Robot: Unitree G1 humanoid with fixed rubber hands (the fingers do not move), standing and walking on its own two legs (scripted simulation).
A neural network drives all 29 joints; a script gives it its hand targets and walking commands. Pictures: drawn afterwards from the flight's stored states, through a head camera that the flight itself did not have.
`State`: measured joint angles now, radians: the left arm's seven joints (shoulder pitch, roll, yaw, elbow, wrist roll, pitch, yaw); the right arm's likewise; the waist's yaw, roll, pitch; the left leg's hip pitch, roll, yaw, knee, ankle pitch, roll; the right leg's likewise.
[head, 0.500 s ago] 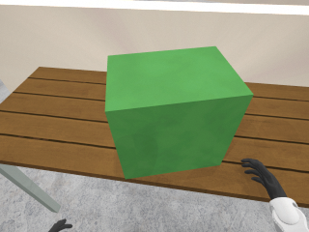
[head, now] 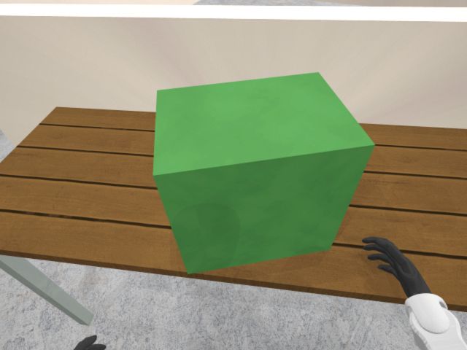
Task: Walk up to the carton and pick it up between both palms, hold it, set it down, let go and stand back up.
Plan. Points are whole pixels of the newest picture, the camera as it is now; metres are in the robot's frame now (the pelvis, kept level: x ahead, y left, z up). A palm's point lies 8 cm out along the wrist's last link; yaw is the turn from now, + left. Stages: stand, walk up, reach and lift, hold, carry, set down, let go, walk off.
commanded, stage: stand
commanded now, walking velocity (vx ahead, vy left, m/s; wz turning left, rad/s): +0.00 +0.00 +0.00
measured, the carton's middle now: (250, 176) +0.40 -0.02 +0.08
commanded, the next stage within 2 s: none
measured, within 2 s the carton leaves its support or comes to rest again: neither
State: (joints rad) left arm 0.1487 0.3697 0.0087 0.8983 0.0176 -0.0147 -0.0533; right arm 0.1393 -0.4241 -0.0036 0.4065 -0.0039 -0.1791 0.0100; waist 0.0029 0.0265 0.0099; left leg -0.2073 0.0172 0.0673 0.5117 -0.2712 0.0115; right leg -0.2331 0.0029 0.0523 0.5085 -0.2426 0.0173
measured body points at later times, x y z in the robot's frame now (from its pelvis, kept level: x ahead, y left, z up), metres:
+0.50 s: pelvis +0.00 +0.00 +0.00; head +0.00 +0.00 +0.45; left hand +0.11 +0.31 -0.10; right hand +0.24 -0.27 +0.00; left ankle +0.00 +0.11 -0.74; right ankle +0.02 -0.13 -0.74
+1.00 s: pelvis +0.01 +0.01 +0.00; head +0.00 +0.00 +0.45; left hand +0.13 +0.31 -0.10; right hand +0.24 -0.28 +0.00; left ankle +0.00 +0.11 -0.74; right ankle +0.02 -0.13 -0.74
